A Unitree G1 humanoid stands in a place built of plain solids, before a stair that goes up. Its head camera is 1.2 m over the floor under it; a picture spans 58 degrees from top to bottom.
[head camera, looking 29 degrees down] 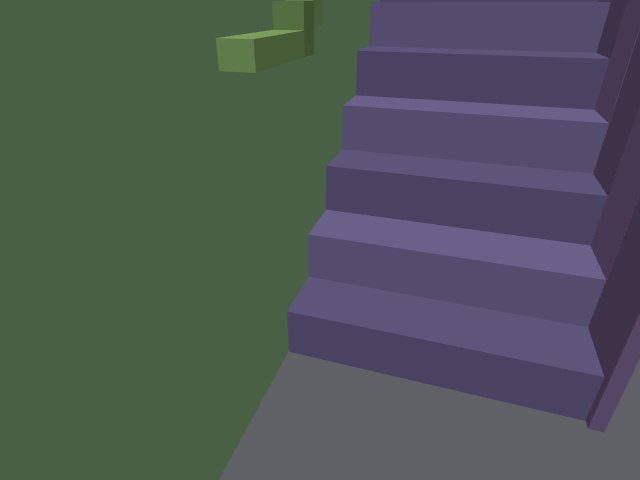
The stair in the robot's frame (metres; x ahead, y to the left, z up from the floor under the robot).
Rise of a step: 0.20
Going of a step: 0.24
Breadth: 1.04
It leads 18 degrees to the right of straight ahead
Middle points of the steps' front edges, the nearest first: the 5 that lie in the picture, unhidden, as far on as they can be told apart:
1.11 -0.37 0.20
1.33 -0.45 0.40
1.56 -0.52 0.60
1.79 -0.59 0.80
2.02 -0.67 1.00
